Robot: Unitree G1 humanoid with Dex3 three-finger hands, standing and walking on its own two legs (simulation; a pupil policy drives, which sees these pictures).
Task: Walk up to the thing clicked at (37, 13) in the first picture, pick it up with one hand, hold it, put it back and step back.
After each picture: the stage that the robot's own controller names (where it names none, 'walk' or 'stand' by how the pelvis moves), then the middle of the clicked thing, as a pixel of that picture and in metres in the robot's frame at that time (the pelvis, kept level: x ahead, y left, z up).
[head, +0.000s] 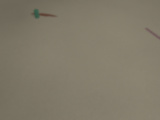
stand; (36, 13) +2.12 +0.58 -0.72
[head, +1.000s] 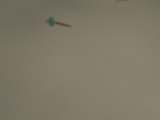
walk; (51, 21) +2.01 +0.24 -0.69
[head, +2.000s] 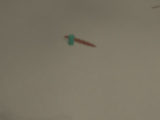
walk; (71, 40) +1.39 +0.02 -0.71
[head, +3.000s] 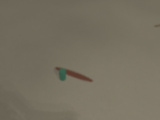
walk; (62, 74) +0.95 +0.11 -0.71
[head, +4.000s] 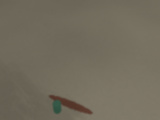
walk; (57, 107) +0.61 +0.13 -0.72
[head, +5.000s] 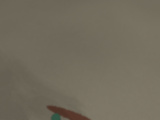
stand; out of the picture +0.44 +0.14 -0.70
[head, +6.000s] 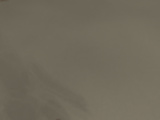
stand; out of the picture +0.41 +0.11 -0.72
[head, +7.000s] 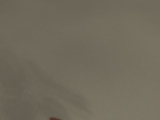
stand; out of the picture +0.39 +0.14 -0.71
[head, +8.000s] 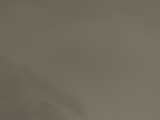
stand; out of the picture +0.39 +0.15 -0.72
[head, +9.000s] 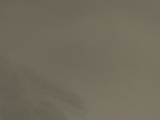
stand; out of the picture +0.37 +0.17 -0.72
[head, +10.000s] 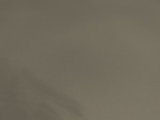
stand; out of the picture +0.35 +0.16 -0.73
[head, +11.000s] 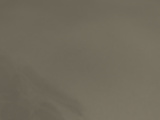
stand; out of the picture +0.35 +0.15 -0.73
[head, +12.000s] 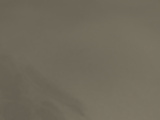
stand; out of the picture +0.35 +0.15 -0.73
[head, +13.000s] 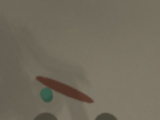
go down; (46, 95) +0.40 +0.15 -0.52
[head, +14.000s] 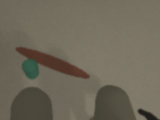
go down; (31, 69) +0.44 +0.19 -0.32
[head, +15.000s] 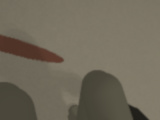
close in; out of the picture +0.42 +0.22 -0.24
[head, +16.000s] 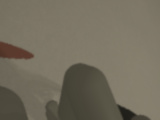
close; out of the picture +0.42 +0.24 -0.22
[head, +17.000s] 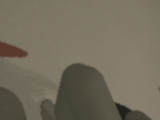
lift; out of the picture +0.40 +0.24 -0.23
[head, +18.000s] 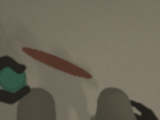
lift; (14, 83) +0.32 +0.21 -0.07
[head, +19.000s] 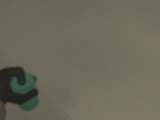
hold; (26, 92) +0.33 +0.17 +0.04
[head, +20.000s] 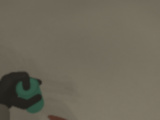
hold; (31, 96) +0.32 +0.17 +0.00
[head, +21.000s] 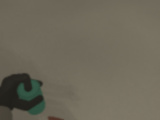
hold; (32, 97) +0.32 +0.16 +0.00
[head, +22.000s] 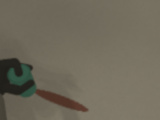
crouch; (23, 81) +0.38 +0.17 -0.06
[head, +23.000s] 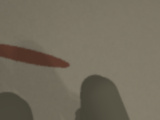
lower; out of the picture +0.49 +0.24 -0.10
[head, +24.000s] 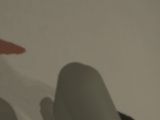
lower; out of the picture +0.44 +0.28 -0.23
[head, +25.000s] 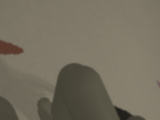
lower; out of the picture +0.44 +0.27 -0.24
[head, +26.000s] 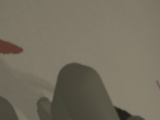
lower; out of the picture +0.44 +0.27 -0.24
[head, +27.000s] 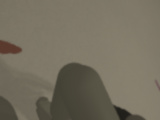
lower; out of the picture +0.44 +0.27 -0.24
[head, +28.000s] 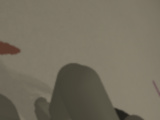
open; out of the picture +0.44 +0.25 -0.24
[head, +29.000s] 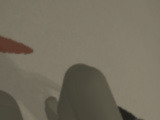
stand; out of the picture +0.43 +0.23 -0.24
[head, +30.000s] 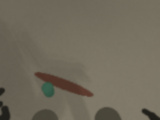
walk; (48, 90) +0.43 +0.15 -0.50
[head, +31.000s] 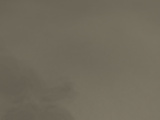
stand; out of the picture +0.38 +0.12 -0.66
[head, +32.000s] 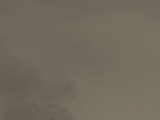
stand; out of the picture +0.39 +0.13 -0.66
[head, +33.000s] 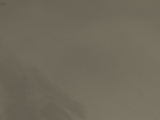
stand; out of the picture +0.40 +0.11 -0.72
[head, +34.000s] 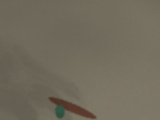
walk; (60, 111) +0.45 +0.08 -0.71
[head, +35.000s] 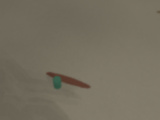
walk; (57, 82) +0.67 +0.14 -0.70
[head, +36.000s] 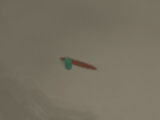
stand; (68, 63) +1.00 +0.16 -0.70
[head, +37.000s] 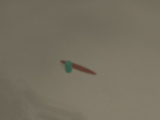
stand; (68, 67) +1.03 +0.09 -0.72
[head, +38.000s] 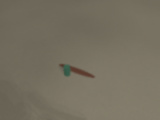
stand; (67, 70) +1.02 +0.11 -0.73
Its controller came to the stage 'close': yes
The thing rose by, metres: 0.71
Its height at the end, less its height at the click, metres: +0.00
